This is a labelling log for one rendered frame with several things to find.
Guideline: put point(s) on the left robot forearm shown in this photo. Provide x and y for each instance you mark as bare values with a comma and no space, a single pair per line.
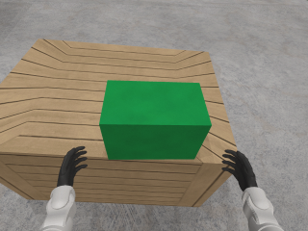
61,208

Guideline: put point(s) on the right robot forearm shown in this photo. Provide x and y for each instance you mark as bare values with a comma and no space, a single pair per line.
259,211

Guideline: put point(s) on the pedestal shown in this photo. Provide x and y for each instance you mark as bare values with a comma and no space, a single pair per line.
52,102

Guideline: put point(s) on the left robot hand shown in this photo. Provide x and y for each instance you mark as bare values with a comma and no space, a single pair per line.
69,166

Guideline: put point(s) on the right robot hand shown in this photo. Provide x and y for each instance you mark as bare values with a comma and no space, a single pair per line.
242,169

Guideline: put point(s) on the carton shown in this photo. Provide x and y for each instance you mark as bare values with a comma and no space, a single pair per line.
148,120

